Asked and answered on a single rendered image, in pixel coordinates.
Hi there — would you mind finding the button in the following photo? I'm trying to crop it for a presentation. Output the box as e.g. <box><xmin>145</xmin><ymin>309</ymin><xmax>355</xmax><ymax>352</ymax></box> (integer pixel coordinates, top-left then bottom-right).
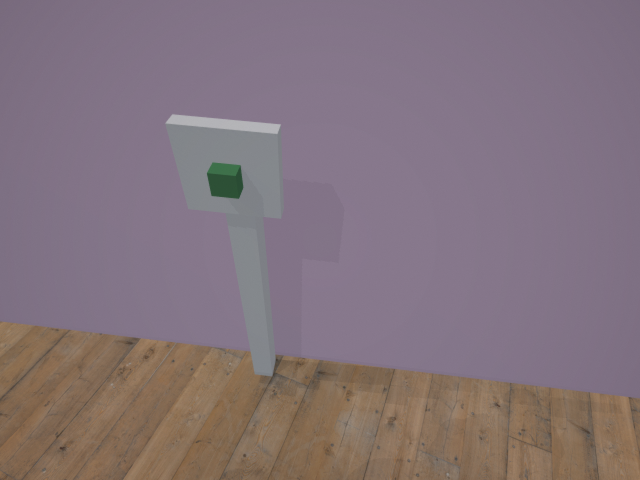
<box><xmin>207</xmin><ymin>162</ymin><xmax>243</xmax><ymax>199</ymax></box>

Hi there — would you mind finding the panel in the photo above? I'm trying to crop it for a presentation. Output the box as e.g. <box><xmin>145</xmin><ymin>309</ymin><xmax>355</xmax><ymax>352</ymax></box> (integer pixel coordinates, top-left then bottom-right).
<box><xmin>165</xmin><ymin>114</ymin><xmax>284</xmax><ymax>376</ymax></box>

